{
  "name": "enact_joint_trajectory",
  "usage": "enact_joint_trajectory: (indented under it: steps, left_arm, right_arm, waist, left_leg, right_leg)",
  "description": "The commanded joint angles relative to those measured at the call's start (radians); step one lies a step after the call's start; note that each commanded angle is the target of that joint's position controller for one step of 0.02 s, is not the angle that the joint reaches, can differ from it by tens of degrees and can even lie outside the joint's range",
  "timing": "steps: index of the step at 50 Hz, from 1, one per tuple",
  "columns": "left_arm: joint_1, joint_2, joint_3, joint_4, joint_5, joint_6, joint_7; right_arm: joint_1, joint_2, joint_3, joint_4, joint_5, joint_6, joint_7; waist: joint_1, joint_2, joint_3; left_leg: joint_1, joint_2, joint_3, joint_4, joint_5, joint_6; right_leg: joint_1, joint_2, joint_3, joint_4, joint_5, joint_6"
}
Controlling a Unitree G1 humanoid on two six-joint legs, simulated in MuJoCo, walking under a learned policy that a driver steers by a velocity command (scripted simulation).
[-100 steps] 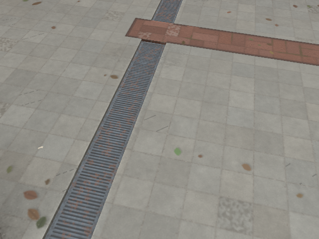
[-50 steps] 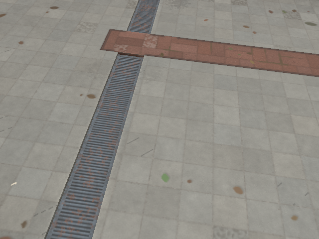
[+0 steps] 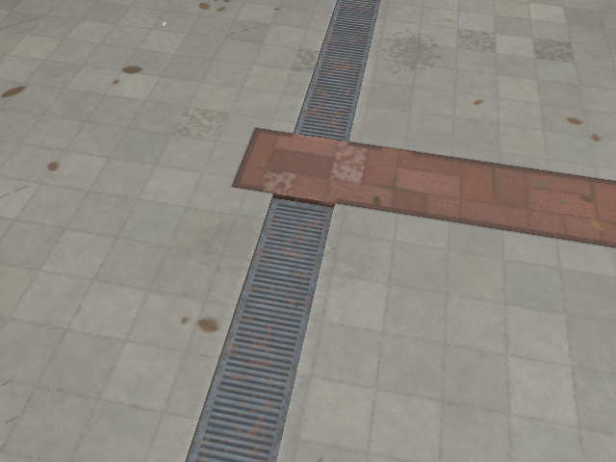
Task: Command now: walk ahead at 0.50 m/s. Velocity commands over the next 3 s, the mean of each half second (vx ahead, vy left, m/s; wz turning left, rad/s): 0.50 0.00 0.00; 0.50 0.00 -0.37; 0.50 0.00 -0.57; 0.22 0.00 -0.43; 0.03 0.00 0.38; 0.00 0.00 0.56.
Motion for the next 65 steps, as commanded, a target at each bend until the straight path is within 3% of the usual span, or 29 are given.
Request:
enact_joint_trajectory:
  steps: [1, 7, 9, 11, 12, 13, 14, 15, 16, 17, 18, 20, 23, 26, 33, 37, 39, 40, 41, 42, 43, 44, 45, 47, 51, 56, 60, 63, 65]
  left_arm:
    - [-0.084, 0.024, -0.003, -0.061, -0.001, -0.010, -0.010]
    - [-0.223, 0.036, -0.015, -0.117, -0.012, -0.024, -0.040]
    - [-0.189, 0.062, -0.007, -0.117, -0.014, -0.030, -0.049]
    - [0.012, 0.121, 0.026, -0.060, -0.010, -0.033, -0.046]
    - [0.204, 0.182, 0.051, -0.006, -0.001, -0.031, -0.038]
    - [0.349, 0.278, 0.076, 0.020, 0.013, -0.023, -0.030]
    - [0.355, 0.219, 0.052, 0.024, 0.003, -0.019, -0.030]
    - [0.271, 0.163, 0.034, 0.011, -0.007, -0.021, -0.028]
    - [0.182, 0.124, 0.022, -0.014, -0.005, -0.022, -0.026]
    - [0.115, 0.091, 0.012, -0.024, 0.006, -0.025, -0.030]
    - [0.079, 0.064, 0.004, -0.025, 0.017, -0.031, -0.033]
    - [0.083, 0.063, 0.003, -0.013, 0.017, -0.036, -0.035]
    - [0.142, 0.113, 0.015, 0.012, 0.015, -0.041, -0.016]
    - [0.202, 0.111, 0.012, 0.030, 0.003, -0.034, -0.002]
    - [0.315, 0.125, 0.021, 0.051, -0.017, -0.009, 0.016]
    - [0.309, 0.144, 0.037, 0.041, -0.014, 0.010, 0.024]
    - [0.286, 0.109, 0.025, 0.017, -0.010, 0.017, 0.017]
    - [0.308, 0.035, 0.002, -0.020, 0.015, 0.016, 0.013]
    - [0.467, -0.049, -0.020, -0.029, -0.021, -0.006, 0.008]
    - [0.401, 0.059, 0.001, -0.022, -0.048, -0.013, 0.015]
    - [0.285, 0.108, 0.014, -0.049, -0.049, -0.013, 0.020]
    - [0.238, 0.103, 0.019, -0.056, -0.042, -0.007, 0.026]
    - [0.227, 0.093, 0.027, -0.064, -0.030, 0.001, 0.027]
    - [0.241, 0.051, 0.030, -0.078, -0.030, 0.026, 0.017]
    - [0.166, 0.019, 0.024, -0.141, -0.015, 0.051, 0.008]
    - [0.009, 0.004, 0.007, -0.207, -0.012, 0.040, -0.023]
    - [-0.119, 0.000, -0.004, -0.275, -0.015, 0.037, -0.053]
    - [-0.078, 0.044, 0.017, -0.299, -0.017, 0.041, -0.064]
    - [0.172, 0.135, 0.067, -0.246, -0.023, 0.044, -0.056]
  right_arm:
    - [-0.016, -0.156, -0.027, -0.050, 0.008, -0.013, -0.014]
    - [0.068, -0.173, -0.039, 0.000, 0.018, 0.010, -0.021]
    - [0.049, -0.186, -0.046, 0.000, 0.019, 0.021, -0.024]
    - [0.003, -0.186, -0.044, -0.012, 0.020, 0.032, -0.026]
    - [-0.003, -0.159, -0.030, -0.031, 0.011, 0.032, -0.026]
    - [0.110, -0.057, 0.001, -0.046, 0.003, 0.013, -0.013]
    - [0.087, -0.062, 0.005, -0.039, 0.013, -0.015, -0.007]
    - [-0.005, -0.147, -0.019, -0.066, 0.044, -0.033, -0.002]
    - [-0.073, -0.160, -0.020, -0.085, 0.050, -0.038, -0.006]
    - [-0.110, -0.158, -0.027, -0.090, 0.038, -0.034, -0.014]
    - [-0.098, -0.148, -0.035, -0.088, 0.027, -0.019, -0.022]
    - [-0.062, -0.098, -0.031, -0.081, 0.023, 0.008, -0.025]
    - [-0.139, -0.100, -0.035, -0.112, 0.011, 0.017, -0.028]
    - [-0.248, -0.091, -0.033, -0.150, 0.002, 0.010, -0.020]
    - [-0.457, -0.091, -0.015, -0.221, 0.019, -0.011, 0.017]
    - [-0.402, -0.141, -0.026, -0.220, 0.025, -0.026, 0.028]
    - [-0.144, -0.214, -0.062, -0.153, 0.012, -0.035, 0.023]
    - [0.018, -0.292, -0.078, -0.135, -0.003, -0.031, 0.012]
    - [0.033, -0.332, -0.080, -0.121, -0.010, -0.022, 0.020]
    - [0.017, -0.230, -0.060, -0.132, 0.001, -0.016, 0.020]
    - [-0.046, -0.163, -0.041, -0.144, 0.003, -0.016, 0.016]
    - [-0.118, -0.143, -0.031, -0.154, -0.005, -0.014, 0.017]
    - [-0.163, -0.123, -0.025, -0.154, -0.014, -0.014, 0.017]
    - [-0.179, -0.105, -0.023, -0.139, -0.020, -0.017, 0.013]
    - [-0.145, -0.143, -0.037, -0.114, -0.016, -0.019, -0.006]
    - [-0.109, -0.178, -0.046, -0.110, -0.012, -0.005, -0.027]
    - [-0.040, -0.203, -0.053, -0.098, 0.004, 0.017, -0.030]
    - [-0.052, -0.243, -0.061, -0.111, 0.016, 0.035, -0.036]
    - [-0.080, -0.259, -0.062, -0.122, 0.024, 0.044, -0.044]
  waist:
    - [0.017, 0.100, 0.058]
    - [-0.014, 0.102, 0.108]
    - [0.019, 0.119, 0.081]
    - [0.129, 0.134, -0.040]
    - [0.199, 0.096, -0.171]
    - [0.171, -0.127, -0.329]
    - [0.172, -0.202, -0.394]
    - [0.166, -0.154, -0.258]
    - [0.141, -0.086, -0.157]
    - [0.108, -0.018, -0.080]
    - [0.068, -0.029, -0.048]
    - [0.037, -0.040, -0.026]
    - [0.041, -0.012, 0.020]
    - [0.066, -0.005, 0.033]
    - [0.128, -0.014, 0.086]
    - [0.083, -0.044, 0.062]
    - [-0.043, -0.007, -0.102]
    - [-0.074, 0.164, -0.288]
    - [0.006, 0.447, -0.397]
    - [-0.026, 0.298, -0.326]
    - [-0.043, 0.198, -0.181]
    - [-0.015, 0.112, -0.107]
    - [0.014, 0.129, -0.056]
    - [0.050, 0.171, -0.022]
    - [0.060, 0.109, 0.020]
    - [0.017, 0.090, 0.062]
    - [-0.021, 0.085, 0.094]
    - [0.038, 0.151, 0.027]
    - [0.184, 0.162, -0.100]
  left_leg:
    - [-0.033, 0.242, -0.126, -0.131, 0.198, 0.126]
    - [0.153, 0.310, -0.123, -0.059, 0.238, 0.119]
    - [0.195, 0.325, -0.120, 0.007, 0.375, 0.101]
    - [0.161, 0.275, -0.073, 0.233, 0.685, 0.066]
    - [0.000, 0.223, -0.039, 0.477, 0.584, 0.033]
    - [-0.425, 0.063, -0.008, 0.893, 0.155, -0.046]
    - [-0.588, -0.005, -0.157, 1.067, -0.387, -0.044]
    - [-0.688, 0.062, -0.193, 1.133, -0.351, -0.021]
    - [-0.688, 0.120, -0.158, 1.107, -0.260, -0.008]
    - [-0.644, 0.162, -0.138, 1.036, -0.184, -0.008]
    - [-0.570, 0.196, -0.146, 0.974, -0.137, -0.007]
    - [-0.494, 0.213, -0.140, 0.896, -0.101, -0.015]
    - [-0.557, 0.217, -0.126, 0.737, 0.045, -0.048]
    - [-0.586, 0.202, -0.123, 0.554, 0.227, -0.064]
    - [-0.545, 0.140, -0.136, 0.265, 0.305, -0.073]
    - [-0.393, 0.117, -0.137, 0.210, 0.174, -0.050]
    - [-0.013, 0.131, -0.133, 0.227, 0.160, 0.006]
    - [0.297, 0.336, -0.335, 0.285, 0.185, 0.047]
    - [0.538, 0.530, -0.771, 0.159, 0.083, 0.206]
    - [0.478, 0.495, -0.768, 0.102, -0.069, 0.191]
    - [0.338, 0.450, -0.587, 0.092, -0.041, 0.138]
    - [0.188, 0.405, -0.467, 0.068, 0.045, 0.108]
    - [0.079, 0.373, -0.382, 0.043, 0.111, 0.101]
    - [-0.014, 0.333, -0.258, -0.005, 0.185, 0.089]
    - [-0.029, 0.349, -0.130, -0.052, 0.334, 0.114]
    - [0.005, 0.315, 0.030, -0.083, 0.352, 0.079]
    - [0.135, 0.351, 0.088, -0.045, 0.430, 0.071]
    - [0.170, 0.353, 0.146, 0.124, 0.874, 0.045]
    - [0.073, 0.314, 0.181, 0.466, 0.988, 0.006]
  right_leg:
    - [0.017, 0.019, -0.026, -0.160, 0.139, 0.009]
    - [-0.009, 0.049, -0.037, -0.309, 0.054, -0.024]
    - [0.065, 0.072, -0.053, -0.334, -0.026, -0.051]
    - [0.364, 0.142, -0.111, -0.358, -0.039, -0.091]
    - [0.666, 0.068, -0.024, -0.313, -0.016, -0.141]
    - [1.085, -0.195, 0.422, -0.354, -0.169, -0.299]
    - [1.143, -0.262, 0.710, -0.526, -0.254, -0.330]
    - [1.039, -0.223, 0.579, -0.542, -0.297, -0.272]
    - [0.883, -0.190, 0.437, -0.560, -0.244, -0.238]
    - [0.719, -0.154, 0.334, -0.596, -0.172, -0.219]
    - [0.607, -0.121, 0.264, -0.627, -0.121, -0.200]
    - [0.508, -0.092, 0.191, -0.686, -0.093, -0.204]
    - [0.498, -0.079, 0.117, -0.727, 0.013, -0.218]
    - [0.539, -0.053, 0.076, -0.716, 0.074, -0.192]
    - [0.636, -0.072, 0.118, -0.623, -0.032, -0.168]
    - [0.659, -0.095, 0.179, -0.477, 0.016, -0.133]
    - [0.554, 0.002, 0.132, -0.161, 0.113, -0.084]
    - [0.351, 0.096, 0.049, 0.170, -0.205, -0.045]
    - [0.026, 0.203, 0.042, 0.455, -0.614, -0.002]
    - [-0.082, 0.130, 0.101, 0.557, -0.560, 0.000]
    - [-0.119, 0.091, 0.076, 0.575, -0.471, -0.005]
    - [-0.078, 0.051, 0.064, 0.554, -0.387, -0.002]
    - [-0.042, 0.026, 0.074, 0.502, -0.323, -0.002]
    - [0.014, -0.005, 0.068, 0.463, -0.274, -0.009]
    - [-0.083, -0.017, 0.068, 0.380, -0.193, 0.002]
    - [-0.065, 0.010, -0.012, 0.080, -0.002, -0.001]
    - [-0.074, 0.041, -0.093, -0.058, -0.052, -0.031]
    - [0.118, 0.141, -0.185, -0.108, -0.190, -0.081]
    - [0.490, 0.225, -0.192, -0.215, -0.157, -0.147]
